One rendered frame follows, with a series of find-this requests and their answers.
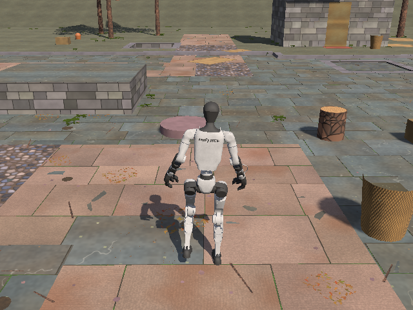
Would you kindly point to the left robot hand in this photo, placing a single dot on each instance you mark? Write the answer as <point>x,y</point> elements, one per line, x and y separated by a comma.
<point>167,178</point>

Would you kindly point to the right robot forearm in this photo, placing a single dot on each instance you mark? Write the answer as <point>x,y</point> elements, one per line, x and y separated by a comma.
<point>239,170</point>

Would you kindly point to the left robot foot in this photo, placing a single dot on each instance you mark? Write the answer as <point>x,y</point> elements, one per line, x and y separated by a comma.
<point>186,252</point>

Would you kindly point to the right robot hand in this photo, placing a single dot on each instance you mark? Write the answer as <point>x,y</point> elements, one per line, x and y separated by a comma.
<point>237,181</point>

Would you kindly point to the robot right upper arm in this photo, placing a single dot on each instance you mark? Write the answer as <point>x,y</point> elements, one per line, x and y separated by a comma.
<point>232,147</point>

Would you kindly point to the robot left upper arm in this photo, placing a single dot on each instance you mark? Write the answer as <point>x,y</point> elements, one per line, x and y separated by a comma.
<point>184,145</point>

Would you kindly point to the robot torso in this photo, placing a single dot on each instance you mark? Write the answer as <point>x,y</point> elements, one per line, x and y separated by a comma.
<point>208,147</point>

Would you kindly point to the left robot forearm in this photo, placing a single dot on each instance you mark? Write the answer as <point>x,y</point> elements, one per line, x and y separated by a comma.
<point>174,167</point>

